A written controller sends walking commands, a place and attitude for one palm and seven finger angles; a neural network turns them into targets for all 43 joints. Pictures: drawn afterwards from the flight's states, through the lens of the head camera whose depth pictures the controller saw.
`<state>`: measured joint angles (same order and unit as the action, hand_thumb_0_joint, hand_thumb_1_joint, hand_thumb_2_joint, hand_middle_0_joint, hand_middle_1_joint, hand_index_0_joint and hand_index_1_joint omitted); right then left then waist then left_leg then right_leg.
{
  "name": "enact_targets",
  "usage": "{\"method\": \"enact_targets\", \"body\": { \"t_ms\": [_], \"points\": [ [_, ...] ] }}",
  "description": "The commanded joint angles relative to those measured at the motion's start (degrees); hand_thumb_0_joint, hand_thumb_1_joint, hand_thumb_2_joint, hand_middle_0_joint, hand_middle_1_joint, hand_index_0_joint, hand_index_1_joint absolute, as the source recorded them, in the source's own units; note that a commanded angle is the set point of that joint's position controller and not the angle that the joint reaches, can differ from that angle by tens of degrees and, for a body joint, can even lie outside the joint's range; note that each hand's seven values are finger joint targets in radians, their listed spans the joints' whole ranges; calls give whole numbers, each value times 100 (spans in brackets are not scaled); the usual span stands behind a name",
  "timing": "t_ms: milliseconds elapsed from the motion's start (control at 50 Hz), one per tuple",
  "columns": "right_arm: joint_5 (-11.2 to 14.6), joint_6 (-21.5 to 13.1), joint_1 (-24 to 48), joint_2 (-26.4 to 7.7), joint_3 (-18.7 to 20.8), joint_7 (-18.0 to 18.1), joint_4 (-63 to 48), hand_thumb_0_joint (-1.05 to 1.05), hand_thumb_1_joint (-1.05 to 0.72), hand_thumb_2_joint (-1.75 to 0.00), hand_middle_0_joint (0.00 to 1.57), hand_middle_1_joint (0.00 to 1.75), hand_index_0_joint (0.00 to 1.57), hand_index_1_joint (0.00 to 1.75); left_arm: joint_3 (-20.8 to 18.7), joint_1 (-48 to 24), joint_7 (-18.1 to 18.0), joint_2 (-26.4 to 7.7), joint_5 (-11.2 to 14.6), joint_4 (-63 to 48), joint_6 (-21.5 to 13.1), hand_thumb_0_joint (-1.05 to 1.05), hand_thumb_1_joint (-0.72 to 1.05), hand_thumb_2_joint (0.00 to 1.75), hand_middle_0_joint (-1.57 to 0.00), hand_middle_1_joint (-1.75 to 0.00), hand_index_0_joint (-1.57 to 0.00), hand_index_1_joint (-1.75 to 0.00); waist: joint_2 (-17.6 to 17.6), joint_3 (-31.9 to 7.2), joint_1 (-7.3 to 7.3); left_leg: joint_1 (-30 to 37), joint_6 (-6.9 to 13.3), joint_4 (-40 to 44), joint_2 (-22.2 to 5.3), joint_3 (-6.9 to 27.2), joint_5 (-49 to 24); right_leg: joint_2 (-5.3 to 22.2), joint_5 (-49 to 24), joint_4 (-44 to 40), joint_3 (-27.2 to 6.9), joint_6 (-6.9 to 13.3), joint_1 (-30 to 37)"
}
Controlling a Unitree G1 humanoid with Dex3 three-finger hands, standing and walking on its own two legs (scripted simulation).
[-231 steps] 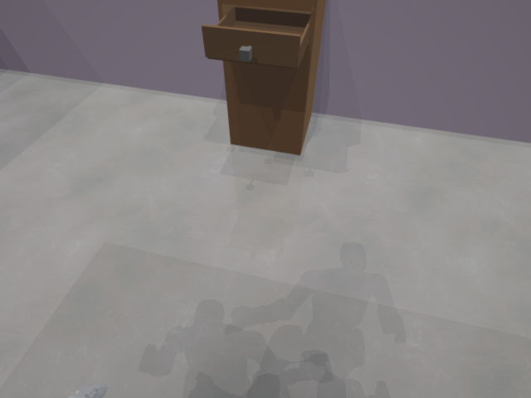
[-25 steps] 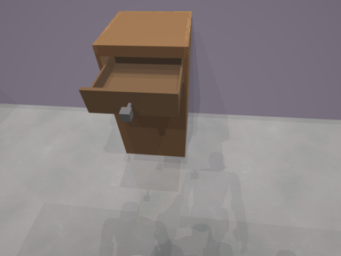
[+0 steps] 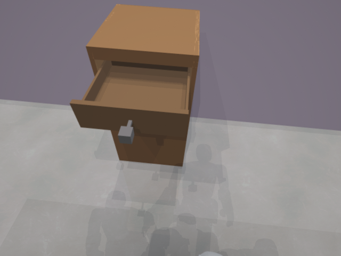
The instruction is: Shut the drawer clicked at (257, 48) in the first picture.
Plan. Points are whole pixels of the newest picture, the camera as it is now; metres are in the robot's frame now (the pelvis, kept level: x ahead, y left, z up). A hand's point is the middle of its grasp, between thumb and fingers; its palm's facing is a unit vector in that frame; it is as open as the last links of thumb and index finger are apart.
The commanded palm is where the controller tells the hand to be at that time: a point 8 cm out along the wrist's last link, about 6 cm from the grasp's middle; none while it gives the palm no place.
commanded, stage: take the last steps up to it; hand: left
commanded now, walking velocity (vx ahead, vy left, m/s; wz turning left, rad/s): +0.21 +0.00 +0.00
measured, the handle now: (127, 130) +0.49 +0.18 -0.06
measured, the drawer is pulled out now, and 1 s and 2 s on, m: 0.26 0.26 0.26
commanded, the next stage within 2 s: come to a stop and stand still in 0.20 s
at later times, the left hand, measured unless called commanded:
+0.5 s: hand (119, 255) +0.15 +0.14 -0.16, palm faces +0.07 -0.97 -0.24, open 7.2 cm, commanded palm none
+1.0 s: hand out of the picture +0.11 +0.14 -0.17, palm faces +0.04 -0.97 -0.25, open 7.4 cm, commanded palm none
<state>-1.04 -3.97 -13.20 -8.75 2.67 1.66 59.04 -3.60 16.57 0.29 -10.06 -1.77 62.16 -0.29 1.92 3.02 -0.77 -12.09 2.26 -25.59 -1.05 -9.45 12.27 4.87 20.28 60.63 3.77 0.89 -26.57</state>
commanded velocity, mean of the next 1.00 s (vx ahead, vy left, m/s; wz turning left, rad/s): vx -0.02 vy -0.01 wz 0.00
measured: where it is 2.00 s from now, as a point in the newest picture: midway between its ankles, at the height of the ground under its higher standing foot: outside the picture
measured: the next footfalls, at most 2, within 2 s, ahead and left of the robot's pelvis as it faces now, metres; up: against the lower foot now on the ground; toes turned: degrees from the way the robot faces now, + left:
right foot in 0.20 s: +0.17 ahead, -0.13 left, +0.00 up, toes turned -7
left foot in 0.62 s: +0.16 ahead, +0.04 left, +0.00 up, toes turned +5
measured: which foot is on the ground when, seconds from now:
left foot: down 0.00-0.22, up 0.24-0.60, down 0.62-1.00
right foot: up 0.00-0.18, down 0.20-0.64, up 0.66-0.96, down 0.98-1.00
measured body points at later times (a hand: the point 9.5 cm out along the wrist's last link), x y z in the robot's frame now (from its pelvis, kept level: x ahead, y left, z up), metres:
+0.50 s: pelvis +0.12 -0.04 +0.01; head +0.14 -0.06 +0.45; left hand +0.15 +0.19 -0.14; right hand +0.15 -0.27 -0.16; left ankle +0.15 +0.10 -0.70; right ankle +0.13 -0.13 -0.74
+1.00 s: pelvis +0.09 -0.06 -0.01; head +0.10 -0.07 +0.44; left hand +0.11 +0.19 -0.15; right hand +0.16 -0.28 -0.17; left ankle +0.16 +0.09 -0.74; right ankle +0.06 -0.17 -0.74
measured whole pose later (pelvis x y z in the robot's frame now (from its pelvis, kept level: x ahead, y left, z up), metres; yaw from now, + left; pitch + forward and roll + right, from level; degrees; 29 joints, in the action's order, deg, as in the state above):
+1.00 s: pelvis +0.09 -0.06 -0.01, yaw +1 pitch -1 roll +1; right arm -0.5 1.4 -9.4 -9.3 2.9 1.3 58.9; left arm -2.0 14.4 -1.3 -9.7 -1.4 60.8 1.6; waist -1.5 2.5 0.4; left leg -19.0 -1.7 -28.1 -4.4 -4.6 8.5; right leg 1.4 19.1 30.4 2.6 0.4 -10.5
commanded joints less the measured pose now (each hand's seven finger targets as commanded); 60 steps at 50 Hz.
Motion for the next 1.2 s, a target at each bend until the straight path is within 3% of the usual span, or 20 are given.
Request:
{"method": "enact_targets", "body": {
  "t_ms": [0, 140, 160, 180, 200, 220, 280, 320, 460, 560, 600, 620, 660, 700, 880, 920, 960, 1000, 1080, 1180],
  "points": [
    [-18, -13, -487, -697, 88, -45, -32, 0, -90, -90, 20, 30, 20, 30, 38, 98, 13, 42, 15, -406, -38, 0, 90, 90, -20, -30, -20, -30, -644, 105, -4, -196, 770, 1567, -1493, 1040, -529, 223, -323, -1073, -10, -146, 109],
    [-25, 136, -565, -754, 124, -89, 89, 0, -90, -90, 20, 30, 20, 30, -12, 35, 19, -214, -6, -519, -129, 0, 90, 90, -20, -30, -20, -30, -498, 66, -148, -430, 435, 582, -1148, 853, 465, -210, -879, -3013, 387, -146, 1595],
    [4, 128, -614, -573, 93, -103, 122, 0, -90, -90, 20, 30, 20, 30, -66, 302, -18, -443, -24, -427, -183, 0, 90, 90, -20, -30, -20, -30, -48, 5, -266, -888, 211, -108, -830, 646, 711, 10, -810, -3467, -22, -54, 2258],
    [34, 107, -698, -268, 19, -131, 37, 0, -90, -90, 20, 30, 20, 30, -142, 693, -64, -904, -46, -322, -254, 0, 90, 90, -20, -30, -20, -30, 1100, -119, -396, -1842, -102, -1387, -235, 81, 1452, 1176, -735, -4007, -1508, 364, 2998],
    [21, 141, -563, -333, 0, -137, -153, 0, -90, -90, 20, 30, 20, 30, -201, 1140, -82, -1317, 35, -313, -244, 0, 90, 90, -20, -30, -20, -30, 1456, -369, -517, -2215, -191, -2614, -57, 210, 2429, 2067, -847, -4713, -2663, 920, 3095],
    [0, 181, -513, -494, 41, -122, -115, 0, -90, -90, 20, 30, 20, 30, -189, 932, -101, -1255, 68, -308, -281, 0, 90, 90, -20, -30, -20, -30, 1461, -456, -427, -2155, -172, -3309, -244, 701, 2170, 2047, -707, -4914, -2739, 1050, 2716],
    [-8, 223, -445, -337, 47, -137, 86, 0, -90, -90, 20, 30, 20, 30, -51, 134, -167, -628, 74, -446, -314, 0, 90, 90, -20, -30, -20, -30, 190, -44, -43, -1939, -278, -3643, -571, 866, 1017, 1553, -1900, -4809, -1373, 926, 1925],
    [14, 325, -779, -126, -27, -95, 236, 0, -90, -90, 20, 30, 20, 30, 23, -136, -187, -383, 47, -505, -337, 0, 90, 90, -20, -30, -20, -30, 182, -172, 190, -1248, -448, -2908, -542, 799, 805, 1316, -3457, -4592, -597, 787, 1510],
    [84, 571, -288, -365, 22, -56, -45, 0, -90, -90, 20, 30, 20, 30, -80, -59, -284, -902, 39, -446, -40, 0, 90, 90, -20, -30, -20, -30, 711, -375, -51, -942, -552, -1645, -173, 569, 855, 1299, -4742, -3924, -469, 934, 2017],
    [55, 550, -393, -446, 89, -38, -76, 0, -90, -90, 20, 30, 20, 30, -106, -184, -303, -835, 61, -470, 102, 0, 90, 90, -20, -30, -20, -30, 612, -325, 145, 245, -431, -18, -303, 602, -822, 912, -3292, -3304, -329, 487, 1340],
    [-1, 474, -498, -1059, 149, -8, -193, 0, -90, -90, 20, 30, 20, 30, -8, 138, -312, -367, 113, -572, 166, 0, 90, 90, -20, -30, -20, -30, -1297, -585, 82, 595, 366, 432, -1830, 1914, -3899, -95, -93, -2238, 276, -126, 875],
    [2, 474, -414, -1099, 141, 25, -237, 0, -90, -90, 20, 30, 20, 30, 34, 128, -327, -356, 110, -602, 177, 0, 90, 90, -20, -30, -20, -30, -1340, -538, 126, 293, 772, 716, -2091, 2116, -3864, -344, 1377, -1206, 64, -164, 771],
    [-13, 440, -37, -991, 94, 127, -306, 0, -90, -90, 20, 30, 20, 30, -8, 114, -317, -428, 73, -500, 254, 0, 90, 90, -20, -30, -20, -30, -1632, -442, 47, -92, 874, 791, -1972, 2081, -3109, -314, 1328, -198, -567, -145, 557],
    [-13, 421, 266, -857, 51, 130, -400, 0, -90, -90, 20, 30, 20, 30, -25, 205, -259, -425, 72, -389, 236, 0, 90, 90, -20, -30, -20, -30, -1042, -528, -21, 126, 803, 754, -1677, 1692, -2564, -321, 767, 41, -602, -206, 332],
    [-23, 468, 34, -1015, 185, 10, -165, 0, -90, -90, 20, 30, 20, 30, 103, 188, -171, -177, 86, -359, 180, 0, 90, 90, -20, -30, -20, -30, -1155, -515, 167, 101, 550, 988, -1456, 1686, -350, -306, 414, -2630, -75, -204, 1203],
    [39, 484, 53, -864, 198, -16, -164, 0, -90, -90, 20, 30, 20, 30, 89, 594, -194, -307, 55, -193, 119, 0, 90, 90, -20, -30, -20, -30, -617, -405, 9, -387, 139, 529, -1011, 1280, 206, -224, -580, -4051, -127, -161, 1895],
    [86, 522, 123, -323, 42, -100, -263, 0, -90, -90, 20, 30, 20, 30, 72, 173, -217, -887, 47, -312, 43, 0, 90, 90, -20, -30, -20, -30, 649, -17, 182, -603, -378, -217, -308, 655, 734, 1006, 80, -4960, -1461, 339, 1135],
    [-6, 563, 221, -386, 29, -90, -177, 0, -90, -90, 20, 30, 20, 30, 85, -173, -234, -751, 64, -359, -16, 0, 90, 90, -20, -30, -20, -30, 1267, 297, 136, -333, -336, -631, -345, 799, 531, 893, 155, -5108, -1461, 500, 508],
    [23, 456, -419, -365, -82, -35, 326, 0, -90, -90, 20, 30, 20, 30, 166, -155, -219, -479, 140, -210, -41, 0, 90, 90, -20, -30, -20, -30, 215, 233, 268, 214, -323, 25, -430, 920, -593, 364, -500, -4487, -768, 270, 785],
    [13, 453, -569, -397, -149, 15, 551, 0, -90, -90, 20, 30, 20, 30, 156, 115, -217, -471, 165, -9, -4, 0, 90, 90, -20, -30, -20, -30, -262, 357, 138, 151, -381, 214, -491, 927, -565, 219, -123, -4654, -792, 177, 1017]
  ]
}}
